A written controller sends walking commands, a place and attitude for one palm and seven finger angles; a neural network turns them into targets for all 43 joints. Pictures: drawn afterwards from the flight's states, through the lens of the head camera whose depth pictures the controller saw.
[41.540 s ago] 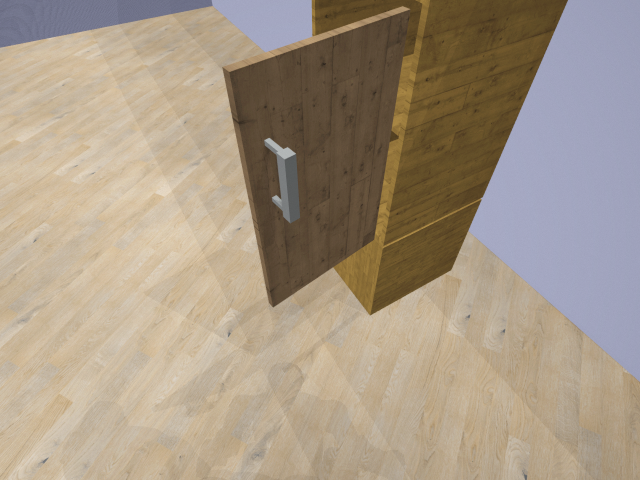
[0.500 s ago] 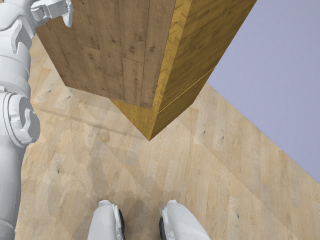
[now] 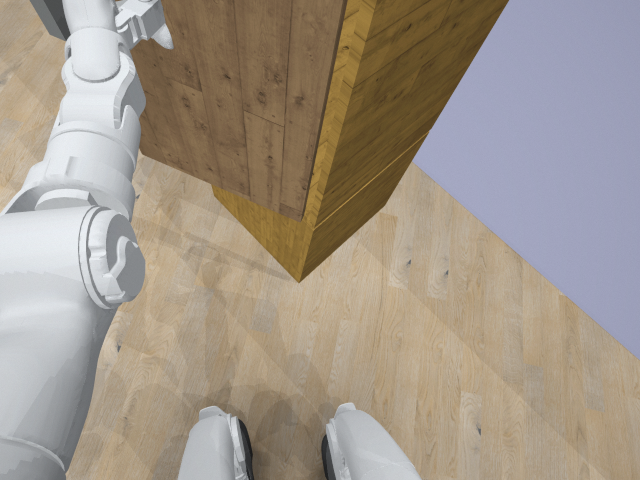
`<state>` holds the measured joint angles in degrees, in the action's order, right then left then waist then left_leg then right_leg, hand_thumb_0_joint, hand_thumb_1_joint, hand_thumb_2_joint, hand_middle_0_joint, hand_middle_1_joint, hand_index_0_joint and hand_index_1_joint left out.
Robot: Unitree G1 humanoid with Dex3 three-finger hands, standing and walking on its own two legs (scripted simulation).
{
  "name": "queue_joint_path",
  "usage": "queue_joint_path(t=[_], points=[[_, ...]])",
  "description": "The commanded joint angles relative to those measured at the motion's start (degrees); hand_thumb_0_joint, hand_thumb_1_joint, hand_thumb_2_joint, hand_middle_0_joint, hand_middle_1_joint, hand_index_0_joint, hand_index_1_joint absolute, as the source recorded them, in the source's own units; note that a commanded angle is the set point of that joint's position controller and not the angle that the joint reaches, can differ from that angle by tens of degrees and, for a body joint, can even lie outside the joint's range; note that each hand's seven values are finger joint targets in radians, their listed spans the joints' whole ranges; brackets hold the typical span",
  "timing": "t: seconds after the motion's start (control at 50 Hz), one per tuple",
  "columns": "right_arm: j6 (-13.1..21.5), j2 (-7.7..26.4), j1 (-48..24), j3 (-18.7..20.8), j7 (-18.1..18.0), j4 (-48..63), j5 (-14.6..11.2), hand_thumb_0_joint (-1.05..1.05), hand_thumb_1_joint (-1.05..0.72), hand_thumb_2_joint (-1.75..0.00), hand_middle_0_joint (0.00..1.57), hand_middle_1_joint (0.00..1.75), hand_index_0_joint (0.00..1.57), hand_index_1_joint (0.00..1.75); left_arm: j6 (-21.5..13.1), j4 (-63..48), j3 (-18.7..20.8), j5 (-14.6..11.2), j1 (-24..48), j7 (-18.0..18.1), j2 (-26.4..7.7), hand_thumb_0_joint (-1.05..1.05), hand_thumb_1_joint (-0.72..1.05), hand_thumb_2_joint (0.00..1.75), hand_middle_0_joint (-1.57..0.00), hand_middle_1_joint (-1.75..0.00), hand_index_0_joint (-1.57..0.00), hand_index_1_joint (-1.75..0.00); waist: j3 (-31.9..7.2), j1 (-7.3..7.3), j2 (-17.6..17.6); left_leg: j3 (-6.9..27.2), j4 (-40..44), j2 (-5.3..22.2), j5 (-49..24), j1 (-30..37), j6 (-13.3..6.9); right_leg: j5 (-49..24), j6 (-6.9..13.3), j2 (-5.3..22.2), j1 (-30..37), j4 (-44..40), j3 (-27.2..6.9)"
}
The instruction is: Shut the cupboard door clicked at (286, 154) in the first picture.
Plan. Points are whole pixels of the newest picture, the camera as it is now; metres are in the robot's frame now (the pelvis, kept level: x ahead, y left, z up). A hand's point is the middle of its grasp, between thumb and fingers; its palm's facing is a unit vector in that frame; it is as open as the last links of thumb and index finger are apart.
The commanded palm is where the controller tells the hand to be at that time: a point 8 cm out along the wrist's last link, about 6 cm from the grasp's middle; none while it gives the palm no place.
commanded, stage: pull the fist back off the door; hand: left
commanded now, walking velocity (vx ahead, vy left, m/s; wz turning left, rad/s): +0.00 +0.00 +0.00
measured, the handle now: out of the picture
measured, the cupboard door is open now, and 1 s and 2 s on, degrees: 23 23 23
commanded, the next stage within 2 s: draw the hand back to the body in 0.58 s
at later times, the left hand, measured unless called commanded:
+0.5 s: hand (153, 69) +0.52 +0.09 +0.14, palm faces +0.08 -1.00 -0.02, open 3.1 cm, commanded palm +0.49 +0.13 +0.14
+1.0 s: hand (114, 114) +0.45 +0.11 +0.16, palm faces +0.09 -1.00 -0.02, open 3.1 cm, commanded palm +0.40 +0.16 +0.18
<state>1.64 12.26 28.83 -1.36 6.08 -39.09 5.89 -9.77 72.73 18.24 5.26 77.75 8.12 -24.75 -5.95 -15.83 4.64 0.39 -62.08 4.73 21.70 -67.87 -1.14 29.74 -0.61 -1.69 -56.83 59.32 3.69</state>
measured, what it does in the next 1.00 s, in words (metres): rises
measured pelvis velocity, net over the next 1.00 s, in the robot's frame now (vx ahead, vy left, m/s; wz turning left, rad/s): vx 0.03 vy -0.03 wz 0.01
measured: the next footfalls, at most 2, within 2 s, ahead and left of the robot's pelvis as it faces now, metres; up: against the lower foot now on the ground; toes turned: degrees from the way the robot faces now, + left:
none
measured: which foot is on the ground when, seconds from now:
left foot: down 0.00-1.00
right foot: down 0.00-1.00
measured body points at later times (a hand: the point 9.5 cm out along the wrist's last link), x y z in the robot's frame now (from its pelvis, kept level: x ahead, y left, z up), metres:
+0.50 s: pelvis +0.03 -0.03 +0.04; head +0.12 -0.04 +0.48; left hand +0.51 +0.14 +0.15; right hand +0.05 -0.30 -0.08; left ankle +0.06 +0.11 -0.65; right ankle -0.02 -0.14 -0.65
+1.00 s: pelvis +0.03 -0.03 +0.06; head +0.07 -0.06 +0.50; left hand +0.44 +0.17 +0.17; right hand +0.07 -0.28 -0.08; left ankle +0.06 +0.11 -0.65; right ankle -0.02 -0.14 -0.65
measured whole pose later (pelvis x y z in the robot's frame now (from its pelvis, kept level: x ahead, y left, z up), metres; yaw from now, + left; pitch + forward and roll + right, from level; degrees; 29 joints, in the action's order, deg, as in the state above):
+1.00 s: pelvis +0.03 -0.03 +0.06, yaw +1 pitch +10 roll +0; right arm -2.4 14.3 23.5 0.9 1.2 -37.4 -1.7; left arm -16.0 41.8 13.8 -8.6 29.6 -1.8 -12.2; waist -6.4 -4.7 3.5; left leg -3.5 -43.2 4.1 18.3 -34.8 1.1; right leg 27.0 1.3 -1.1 -27.3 44.3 0.3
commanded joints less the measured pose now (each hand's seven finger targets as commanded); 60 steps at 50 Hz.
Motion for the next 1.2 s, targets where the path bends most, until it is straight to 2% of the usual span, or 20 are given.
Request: queue_joint_path(t=[0.0, 0.02, 0.12, 0.22, 0.34, 0.38, 0.48, 0.52, 0.56, 0.58, 0.66, 0.68, 0.74, 0.76, 0.84, 0.92, 1.0, 1.04, 1.14, 1.18], points=[[-0.13, 12.75, 13.56, 4.96, -1.00, 1.33, -1.06, 0.00, -0.90, -0.90, 0.20, 0.30, 0.20, 0.30, -5.40, -15.55, 1.87, -2.06, 30.70, -1.08, -9.51, 0.00, 0.90, 0.90, -1.30, -1.50, -1.30, -1.50, -35.74, 0.27, 9.38, 5.26, 6.84, -1.83, -22.19, 46.24, 0.20, -20.21, 1.84, -3.32, 4.00, -10.95, 0.84], [-0.24, 12.68, 13.48, 5.00, -1.09, 1.57, -1.11, 0.00, -0.90, -0.90, 0.20, 0.30, 0.20, 0.30, -6.32, -15.33, 2.90, -2.18, 27.54, -0.80, -10.11, 0.00, 0.90, 0.90, -1.30, -1.50, -1.30, -1.50, -34.92, 0.75, 7.17, 4.83, 7.29, -1.81, -22.72, 45.57, 0.04, -21.31, 1.78, -3.33, 5.86, -11.42, 0.65], [-0.81, 11.86, 12.02, 5.44, -0.61, 2.10, -1.75, 0.00, -0.90, -0.90, 0.20, 0.30, 0.20, 0.30, -9.41, -13.73, 0.33, -3.48, 15.35, -1.18, -3.86, 0.00, 0.90, 0.90, -1.30, -1.50, -1.30, -1.50, -28.17, 1.90, 1.38, 2.09, 9.27, -2.81, -22.71, 42.34, -0.47, -26.48, 1.20, -3.27, 11.44, -13.67, -0.07], [-1.66, 11.53, 9.71, 5.97, -1.14, 2.83, -2.78, 0.00, -0.90, -0.90, 0.20, 0.30, 0.20, 0.30, -10.70, -15.29, 1.35, -5.54, 7.60, -2.57, -3.55, 0.00, 0.90, 0.90, -1.30, -1.50, -1.30, -1.50, -24.92, 3.96, -2.74, -0.43, 10.88, -3.91, -21.55, 39.77, -0.85, -32.51, 0.61, -2.66, 18.48, -15.29, -1.57], [-1.44, 10.67, 6.09, 6.33, -2.17, 3.77, -4.00, 0.00, -0.90, -0.90, 0.20, 0.30, 0.20, 0.30, -14.50, -25.23, 0.40, -7.40, 3.87, -4.21, -3.02, 0.00, 0.90, 0.90, -1.30, -1.50, -1.30, -1.50, -27.26, 5.98, -2.12, -2.12, 11.21, -4.97, -23.41, 42.76, -1.15, -41.46, 0.13, -1.76, 25.02, -15.23, -3.39], [-1.11, 10.03, 4.11, 6.44, -2.24, 4.23, -4.53, 0.00, -0.90, -0.90, 0.20, 0.30, 0.20, 0.30, -15.06, -27.06, -2.54, -8.00, 0.40, -5.20, 0.89, 0.00, 0.90, 0.90, -1.30, -1.50, -1.30, -1.50, -27.65, 6.71, -0.94, -2.18, 11.37, -5.12, -24.62, 44.97, -0.98, -43.03, 0.20, -1.69, 24.98, -15.14, -3.18], [-1.37, 10.30, 1.12, 6.48, -3.19, 3.91, -5.67, 0.00, -0.90, -0.90, 0.20, 0.30, 0.20, 0.30, -13.51, -26.97, -4.90, -10.27, -3.80, -6.73, 3.52, 0.00, 0.90, 0.90, -1.30, -1.50, -1.30, -1.50, -23.46, 6.80, -4.17, -2.14, 12.75, -5.03, -22.02, 45.63, -1.05, -41.43, -0.22, -1.32, 24.66, -16.66, -3.24], [-1.24, 10.19, 0.18, 6.34, -3.57, 3.18, -5.79, 0.00, -0.90, -0.90, 0.20, 0.30, 0.20, 0.30, -13.31, -26.96, -6.05, -10.77, 0.26, -6.63, 4.42, 0.00, 0.90, 0.90, -1.30, -1.50, -1.30, -1.50, -21.55, 5.75, -5.11, -1.93, 12.94, -5.15, -19.59, 44.85, -1.15, -39.72, -0.53, -1.08, 23.71, -17.30, -3.56], [-1.08, 10.38, -0.46, 6.15, -4.05, 2.66, -6.05, 0.00, -0.90, -0.90, 0.20, 0.30, 0.20, 0.30, -13.91, -26.91, -5.71, -10.41, 3.09, -6.12, 3.00, 0.00, 0.90, 0.90, -1.30, -1.50, -1.30, -1.50, -21.84, 5.37, -3.55, -1.40, 13.02, -5.00, -19.38, 45.89, -1.06, -37.45, -0.37, -0.86, 21.89, -17.07, -3.68], [-0.98, 10.05, -0.92, 6.03, -4.13, 2.30, -5.85, 0.00, -0.90, -0.90, 0.20, 0.30, 0.20, 0.30, -13.97, -25.97, -7.25, -10.39, 4.45, -6.02, 4.70, 0.00, 0.90, 0.90, -1.30, -1.50, -1.30, -1.50, -20.58, 4.76, -3.30, -1.14, 12.98, -4.88, -18.73, 46.09, -0.95, -35.90, -0.28, -0.89, 20.62, -17.11, -3.48], [-0.24, 10.38, -1.35, 5.98, -4.26, 1.86, -5.70, 0.00, -0.90, -0.90, 0.20, 0.30, 0.20, 0.30, -14.91, -22.45, -5.49, -10.25, 4.56, -5.60, 3.34, 0.00, 0.90, 0.90, -1.30, -1.50, -1.30, -1.50, -22.54, 5.13, -3.89, -0.51, 12.57, -4.70, -18.30, 46.34, -0.78, -32.82, -0.13, -0.84, 18.90, -16.58, -3.51], [-0.40, 10.49, -1.36, 5.75, -4.34, 1.78, -5.51, 0.00, -0.90, -0.90, 0.20, 0.30, 0.20, 0.30, -14.51, -20.16, -4.77, -10.17, 3.38, -5.58, 2.32, 0.00, 0.90, 0.90, -1.30, -1.50, -1.30, -1.50, -22.14, 5.28, -4.99, -0.51, 12.85, -4.67, -17.47, 44.69, -0.76, -32.48, -0.14, -0.73, 19.75, -16.45, -3.56], [-1.18, 10.84, -1.67, 5.53, -4.26, 4.72, -5.56, 0.00, -0.90, -0.90, 0.20, 0.30, 0.20, 0.30, -14.25, -21.86, 1.46, -10.08, -7.75, -6.34, -3.60, 0.00, 0.90, 0.90, -1.30, -1.50, -1.30, -1.50, -26.78, 10.45, -4.13, -1.47, 14.25, -5.11, -20.80, 44.60, -0.71, -36.93, 0.32, -0.58, 27.06, -15.55, -3.68], [-1.40, 10.33, -2.59, 5.26, -4.14, 5.92, -5.82, 0.00, -0.90, -0.90, 0.20, 0.30, 0.20, 0.30, -14.14, -24.26, 0.37, -9.97, -9.99, -6.91, -2.45, 0.00, 0.90, 0.90, -1.30, -1.50, -1.30, -1.50, -27.28, 10.99, -3.11, -1.93, 14.70, -5.06, -21.95, 45.15, -0.71, -38.66, 0.27, -0.52, 28.05, -15.58, -3.57], [-1.80, 10.13, -4.27, 5.53, -4.33, 9.16, -6.80, 0.00, -0.90, -0.90, 0.20, 0.30, 0.20, 0.30, -12.47, -34.93, -0.11, -12.33, -21.21, -8.63, -0.74, 0.00, 0.90, 0.90, -1.30, -1.50, -1.30, -1.50, -26.48, 13.01, -7.31, -3.28, 16.94, -5.19, -23.09, 46.50, -1.12, -44.31, -0.18, -0.82, 34.72, -17.63, -3.45], [-1.42, 9.85, -7.00, 5.45, -5.39, 9.70, -8.14, 0.00, -0.90, -0.90, 0.20, 0.30, 0.20, 0.30, -9.62, -45.39, -2.56, -14.60, -25.44, -10.23, 0.84, 0.00, 0.90, 0.90, -1.30, -1.50, -1.30, -1.50, -20.15, 12.60, -9.46, -3.74, 20.19, -5.02, -19.35, 47.33, -1.41, -42.96, -1.09, -0.70, 36.32, -21.16, -3.39], [0.30, 8.97, -10.20, 5.12, -6.40, 9.54, -8.82, 0.00, -0.90, -0.90, 0.20, 0.30, 0.20, 0.30, -8.60, -56.47, -6.63, -15.79, -29.86, -10.97, 4.09, 0.00, 0.90, 0.90, -1.30, -1.50, -1.30, -1.50, -17.73, 12.80, -2.70, -3.33, 22.34, -4.54, -19.36, 53.86, -1.34, -35.64, -0.21, -1.23, 33.92, -23.49, -2.55], [1.08, 9.07, -11.49, 4.96, -6.99, 9.35, -9.07, 0.00, -0.90, -0.90, 0.20, 0.30, 0.20, 0.30, -7.38, -58.77, -7.45, -16.36, -34.21, -11.51, 4.35, 0.00, 0.90, 0.90, -1.30, -1.50, -1.30, -1.50, -15.12, 13.06, -3.56, -3.19, 23.39, -4.42, -18.50, 54.69, -1.40, -33.52, -0.16, -1.29, 33.96, -24.68, -2.33], [2.27, 9.38, -16.06, 3.91, -8.24, 10.16, -9.48, 0.00, -0.90, -0.90, 0.20, 0.30, 0.20, 0.30, -3.04, -62.47, -5.14, -17.81, -41.71, -12.52, 1.47, 0.00, 0.90, 0.90, -1.22, -1.41, -1.22, -1.41, -11.19, 15.05, -6.25, -2.69, 26.70, -4.58, -14.05, 54.92, -1.33, -26.70, 0.05, -0.82, 35.24, -27.45, -2.26], [2.79, 8.72, -18.66, 3.33, -8.40, 11.28, -9.87, 0.00, -0.90, -0.90, 0.20, 0.30, 0.20, 0.30, -1.58, -66.23, -6.13, -18.36, -44.21, -13.31, 2.84, 0.00, 0.90, 0.90, -1.16, -1.35, -1.16, -1.35, -10.78, 15.69, -3.46, -2.75, 27.50, -4.67, -14.61, 56.54, -1.12, -27.03, 0.34, -0.50, 35.75, -27.62, -2.03]])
